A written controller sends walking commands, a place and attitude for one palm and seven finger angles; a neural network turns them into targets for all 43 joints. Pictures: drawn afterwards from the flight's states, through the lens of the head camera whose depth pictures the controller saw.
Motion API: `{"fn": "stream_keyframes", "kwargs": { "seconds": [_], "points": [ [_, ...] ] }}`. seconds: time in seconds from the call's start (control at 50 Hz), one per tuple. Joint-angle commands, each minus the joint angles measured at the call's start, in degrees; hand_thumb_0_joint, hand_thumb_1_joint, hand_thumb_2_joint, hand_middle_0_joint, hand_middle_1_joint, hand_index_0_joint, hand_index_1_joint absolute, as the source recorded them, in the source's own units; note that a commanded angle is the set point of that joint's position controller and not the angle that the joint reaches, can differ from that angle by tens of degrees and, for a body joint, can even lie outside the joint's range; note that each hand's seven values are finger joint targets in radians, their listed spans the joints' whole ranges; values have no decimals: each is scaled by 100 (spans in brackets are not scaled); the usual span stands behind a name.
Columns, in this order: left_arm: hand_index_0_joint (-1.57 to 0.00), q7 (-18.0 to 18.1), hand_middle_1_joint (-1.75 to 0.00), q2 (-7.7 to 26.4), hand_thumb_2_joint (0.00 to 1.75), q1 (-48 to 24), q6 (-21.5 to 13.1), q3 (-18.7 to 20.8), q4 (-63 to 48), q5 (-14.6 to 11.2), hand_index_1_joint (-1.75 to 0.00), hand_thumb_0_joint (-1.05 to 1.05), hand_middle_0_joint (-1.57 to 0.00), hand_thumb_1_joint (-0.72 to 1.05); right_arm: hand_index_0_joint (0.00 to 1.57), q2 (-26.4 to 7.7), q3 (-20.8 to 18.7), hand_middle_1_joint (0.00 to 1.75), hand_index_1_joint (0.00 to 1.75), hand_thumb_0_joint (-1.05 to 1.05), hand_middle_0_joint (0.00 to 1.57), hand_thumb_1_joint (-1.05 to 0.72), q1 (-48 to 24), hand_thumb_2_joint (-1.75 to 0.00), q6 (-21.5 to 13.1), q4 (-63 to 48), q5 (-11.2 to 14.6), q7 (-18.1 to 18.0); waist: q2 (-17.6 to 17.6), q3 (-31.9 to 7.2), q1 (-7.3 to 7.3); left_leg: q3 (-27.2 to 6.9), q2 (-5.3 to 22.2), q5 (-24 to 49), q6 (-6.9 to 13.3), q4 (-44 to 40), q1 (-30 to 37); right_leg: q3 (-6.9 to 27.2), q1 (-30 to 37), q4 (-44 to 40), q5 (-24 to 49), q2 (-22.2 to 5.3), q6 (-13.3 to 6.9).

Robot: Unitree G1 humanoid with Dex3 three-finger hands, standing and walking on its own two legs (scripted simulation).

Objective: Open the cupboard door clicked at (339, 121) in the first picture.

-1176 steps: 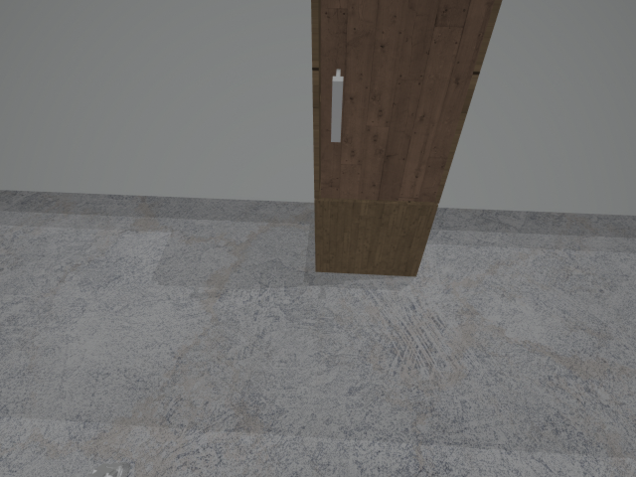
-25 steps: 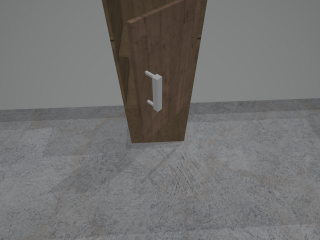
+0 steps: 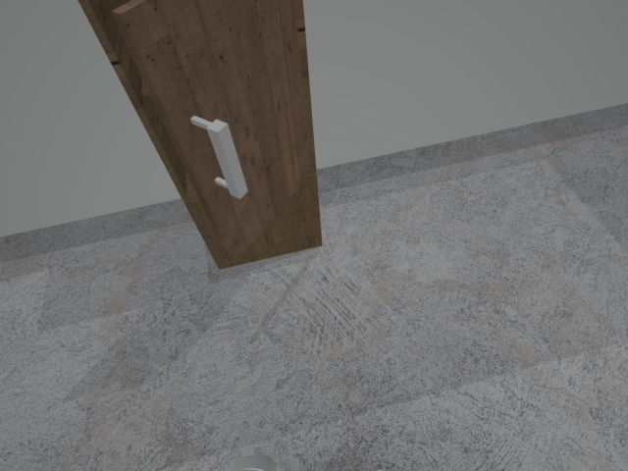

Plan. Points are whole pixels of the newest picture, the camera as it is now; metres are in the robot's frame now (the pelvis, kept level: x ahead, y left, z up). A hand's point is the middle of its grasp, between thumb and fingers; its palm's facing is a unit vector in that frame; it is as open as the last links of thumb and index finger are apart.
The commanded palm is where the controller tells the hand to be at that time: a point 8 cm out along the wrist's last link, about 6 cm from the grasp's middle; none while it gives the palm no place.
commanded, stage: walk to a spot facing it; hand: left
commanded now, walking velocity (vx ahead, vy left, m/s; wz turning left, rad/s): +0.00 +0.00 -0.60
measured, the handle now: (219, 158) +0.60 +0.22 +0.00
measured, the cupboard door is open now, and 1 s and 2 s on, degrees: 45 45 45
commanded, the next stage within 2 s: none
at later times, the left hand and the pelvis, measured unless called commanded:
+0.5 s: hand out of the picture +0.11 +0.23 -0.16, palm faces -0.20 -0.95 -0.24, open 7.4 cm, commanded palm none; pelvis +0.01 +0.04 +0.01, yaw -17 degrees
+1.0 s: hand (256, 413) +0.21 +0.12 -0.15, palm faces -0.59 -0.77 -0.24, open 7.4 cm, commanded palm none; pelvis +0.01 +0.02 +0.01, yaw -37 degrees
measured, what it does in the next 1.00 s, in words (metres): steps on the spot, turning right: left foot, then right foot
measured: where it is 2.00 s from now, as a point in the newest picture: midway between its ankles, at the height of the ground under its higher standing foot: (437, 460)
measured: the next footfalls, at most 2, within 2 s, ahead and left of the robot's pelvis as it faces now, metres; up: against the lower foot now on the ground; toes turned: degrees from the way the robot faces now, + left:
left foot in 0.48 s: +0.08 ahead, +0.15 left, +0.00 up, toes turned -19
right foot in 0.82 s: -0.02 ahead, -0.11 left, +0.00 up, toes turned -34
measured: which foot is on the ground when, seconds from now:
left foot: up 0.00-0.46, down 0.48-0.82, up 0.84-1.00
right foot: down 0.00-0.46, up 0.48-0.80, down 0.82-1.00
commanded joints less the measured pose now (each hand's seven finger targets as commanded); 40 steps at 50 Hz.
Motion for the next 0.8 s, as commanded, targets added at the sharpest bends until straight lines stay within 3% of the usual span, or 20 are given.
{"fn": "stream_keyframes", "kwargs": {
  "seconds": [0.0, 0.06, 0.12, 0.18, 0.3, 0.36, 0.4, 0.42, 0.44, 0.46, 0.48, 0.52, 0.56, 0.6, 0.64, 0.68, 0.72, 0.74, 0.76, 0.78],
  "points": [
    [-20, 221, -30, 1104, 90, 532, -86, 248, -245, -41, -30, 0, -20, 90, 20, -478, -110, 30, 30, 0, 20, -90, -395, -90, -93, -671, 18, -38, -1086, -576, 128, -918, -104, -38, -103, 2065, -1476, 2491, 1272, -1684, 3561, -1594, -824],
    [-20, 257, -30, 1051, 90, 576, -134, 238, -305, -45, -30, 0, -20, 90, 20, -374, -79, 30, 30, 0, 20, -90, -365, -90, -86, -687, 32, -28, -555, -1057, 87, -910, -148, 314, -188, 1812, -1298, 2243, 1694, -1516, 3931, -1357, -696],
    [-20, 241, -30, 1051, 90, 676, -116, 247, -344, -42, -30, 0, -20, 90, 20, -377, -75, 30, 30, 0, 20, -90, -460, -90, -45, -758, 29, -53, -843, -1005, 104, -957, -212, 444, -222, 1655, -1335, 2302, 1642, -1643, 3689, -1214, -611],
    [-20, 212, -30, 1085, 90, 685, -94, 262, -401, -16, -30, 0, -20, 90, 20, -386, -75, 30, 30, 0, 20, -90, -632, -90, -70, -870, 33, -52, -871, -855, 152, -942, -272, 395, -230, 1294, -1242, 2460, 1489, -1704, 3412, -1145, -677],
    [-20, 187, -30, 1213, 90, 677, -61, 327, -524, 13, -30, 0, -20, 90, 20, -360, -54, 30, 30, 0, 20, -90, -770, -90, -166, -1087, 88, -65, -1019, -1036, 203, -940, -448, 188, -154, 312, -904, 2919, 1558, -1548, 3612, -1077, -814],
    [-20, 190, -30, 1246, 90, 440, -39, 334, -612, 30, -30, 0, -20, 90, 20, -377, -49, 30, 30, 0, 20, -90, -535, -90, -217, -1116, 127, -75, -1081, -1104, 59, -994, -498, 243, -94, -560, -304, 3062, 1165, -1390, 3595, -1009, -710],
    [-20, 183, -30, 1210, 90, 139, -13, 323, -708, -30, -30, 0, -20, 90, 20, -437, -44, 30, 30, 0, 20, -90, 50, -90, -275, -961, 140, -104, -907, -1246, -221, -995, -483, 1115, -56, -1936, 911, 2853, 458, -1094, 3040, -707, -354],
    [-20, 160, -30, 1015, 90, 90, -4, 275, -784, -75, -30, 0, -20, 90, 20, -688, -78, 30, 30, 0, 20, -90, 301, -90, -324, -896, 100, -133, -324, -1285, -327, -1428, 75, 1350, 113, -2655, 1885, 2432, -474, -732, 1905, -248, -64],
    [-20, 74, -30, 701, 90, 212, 4, 201, -903, -124, -30, 0, -20, 90, 20, -1278, -174, 30, 30, 0, 20, -90, 356, -90, -362, -961, -8, -144, 1353, -1201, -275, -3027, 1662, 1780, 703, -3139, 2444, 1382, -1631, 299, -564, 514, 304],
    [-20, 28, -30, 828, 90, 19, -41, 190, -1032, -54, -30, 0, -20, 90, 20, -1380, -171, 30, 30, 0, 20, -90, 416, -90, -307, -1079, -25, -150, 1173, -932, -275, -3407, 2471, 2319, 1270, -3165, 1783, 655, -1661, 1508, -1552, 243, 537],
    [-20, -21, -30, 907, 90, -136, -32, 220, -1007, 31, -30, 0, -20, 90, 20, -1256, -116, 30, 30, 0, 20, -90, 433, -90, -336, -1071, -106, -153, 561, -713, -292, -3263, 2304, 2920, 1415, -3115, 1296, 594, -1661, 2358, -1427, 138, 602],
    [-20, -76, -30, 844, 90, -26, 17, 246, -844, 5, -30, 0, -20, 90, 20, -949, -5, 30, 30, 0, 20, -90, 125, -90, -336, -1129, -114, -144, 891, -612, -24, -1954, 1556, 3803, 1079, -2786, 990, 490, -1571, 3111, -819, -84, 683],
    [-20, -150, -30, 715, 90, -32, 55, 192, -846, -31, -30, 0, -20, 90, 20, -883, 13, 30, 30, 0, 20, -90, 37, -90, -349, -1178, -98, -138, 855, -746, 24, -1169, 1211, 4115, 918, -2604, 1184, 198, -1505, 2853, -563, -186, 719],
    [-20, -182, -30, 641, 90, -262, 74, 133, -924, -42, -30, 0, -20, 90, 20, -933, -23, 30, 30, 0, 20, -90, 371, -90, -351, -1056, -104, -125, 798, -859, -119, -947, 1156, 4164, 877, -2526, 1383, -2, -1284, 2154, -512, -219, 713],
    [-20, -206, -30, 589, 90, -481, 58, 74, -971, -44, -30, 0, -20, 90, 20, -1043, -64, 30, 30, 0, 20, -90, 544, -90, -336, -947, -102, -93, 964, -909, -233, -724, 1203, 4207, 857, -2404, 1454, -214, -915, 1265, -485, -207, 659],
    [-20, -209, -30, 592, 90, -603, 39, 59, -983, -47, -30, 0, -20, 90, 20, -1133, -107, 30, 30, 0, 20, -90, 714, -90, -308, -877, -99, -71, 1002, -855, -323, -682, 1315, 4223, 834, -2310, 1397, -380, -602, 786, -509, -107, 568],
    [-20, -198, -30, 649, 90, -470, 10, 61, -931, -57, -30, 0, -20, 90, 20, -1198, -137, 30, 30, 0, 20, -90, 665, -90, -288, -872, -84, -52, 1032, -927, -226, -586, 1355, 4141, 693, -2017, 1293, -420, -56, -35, -183, -78, 453],
    [-20, -186, -30, 725, 90, -210, -9, 82, -852, -59, -30, 0, -20, 90, 20, -1219, -147, 30, 30, 0, 20, -90, 590, -90, -274, -892, -57, -39, 888, -995, -66, -432, 1280, 3819, 508, -1679, 1052, -447, 511, -701, 450, -58, 392],
    [-20, -149, -30, 997, 90, 205, -60, 125, -719, -38, -30, 0, -20, 90, 20, -1149, -150, 30, 30, 0, 20, -90, 534, -90, -265, -931, -15, 8, 405, -1156, 139, -173, 1050, 3238, 229, -952, 545, -141, 1424, -1391, 1423, -297, 253],
    [-20, -50, -30, 1682, 90, 569, -124, 254, -599, 22, -30, 0, -20, 90, 20, -681, -56, 30, 30, 0, 20, -90, 520, -90, -261, -1100, 50, 38, -1501, -1346, 274, 436, 304, 845, -163, 402, -948, 1796, 2580, -1712, 3431, -1793, -279]
  ]
}}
